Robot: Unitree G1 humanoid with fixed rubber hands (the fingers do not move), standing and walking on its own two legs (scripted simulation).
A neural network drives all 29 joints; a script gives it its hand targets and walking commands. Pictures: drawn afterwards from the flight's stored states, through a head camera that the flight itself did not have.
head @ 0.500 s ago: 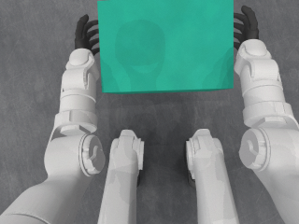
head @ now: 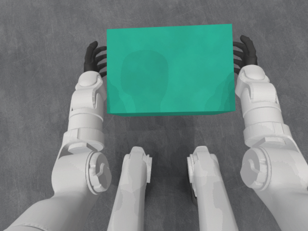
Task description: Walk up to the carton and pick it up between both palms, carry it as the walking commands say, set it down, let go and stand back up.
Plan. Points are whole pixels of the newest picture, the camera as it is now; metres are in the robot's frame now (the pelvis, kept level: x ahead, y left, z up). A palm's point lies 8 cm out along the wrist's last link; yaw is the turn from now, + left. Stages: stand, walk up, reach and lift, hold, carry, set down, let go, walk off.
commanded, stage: reach and lift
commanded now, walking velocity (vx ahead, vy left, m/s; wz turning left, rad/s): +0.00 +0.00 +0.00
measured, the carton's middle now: (168, 78) +0.49 +0.00 -0.14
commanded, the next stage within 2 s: none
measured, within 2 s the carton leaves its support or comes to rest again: neither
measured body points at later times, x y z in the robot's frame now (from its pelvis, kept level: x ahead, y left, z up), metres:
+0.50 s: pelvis +0.02 +0.00 +0.07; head +0.23 +0.00 +0.46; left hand +0.48 +0.19 +0.01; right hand +0.48 -0.19 +0.01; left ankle +0.10 +0.13 -0.48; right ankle +0.11 -0.13 -0.48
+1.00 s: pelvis +0.04 +0.00 +0.14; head +0.21 -0.01 +0.56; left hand +0.46 +0.19 +0.09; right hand +0.46 -0.20 +0.08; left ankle +0.10 +0.13 -0.48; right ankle +0.11 -0.13 -0.48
